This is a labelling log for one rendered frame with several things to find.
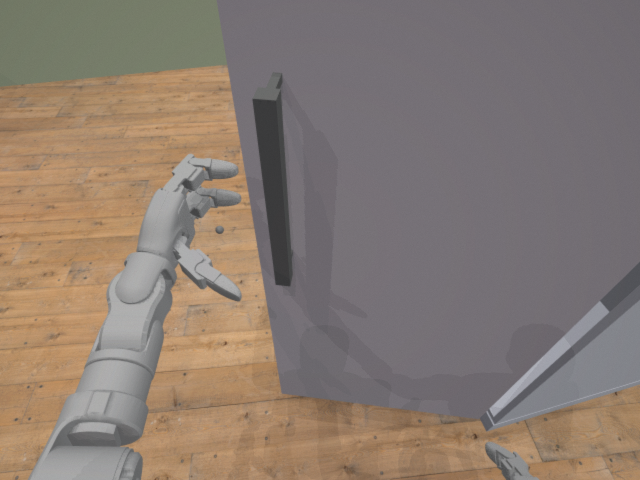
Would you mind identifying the left robot forearm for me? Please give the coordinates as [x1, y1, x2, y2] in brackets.
[28, 252, 177, 480]

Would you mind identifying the fridge door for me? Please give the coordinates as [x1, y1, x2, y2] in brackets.
[217, 0, 640, 419]

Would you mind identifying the handle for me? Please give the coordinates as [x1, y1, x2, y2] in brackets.
[252, 72, 293, 286]

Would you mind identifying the left robot hand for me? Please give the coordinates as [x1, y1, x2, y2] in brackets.
[136, 154, 242, 301]

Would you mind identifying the right robot hand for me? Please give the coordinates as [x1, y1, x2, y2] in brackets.
[485, 442, 539, 480]

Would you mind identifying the robot left upper arm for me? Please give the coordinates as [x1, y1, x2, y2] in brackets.
[34, 446, 143, 480]

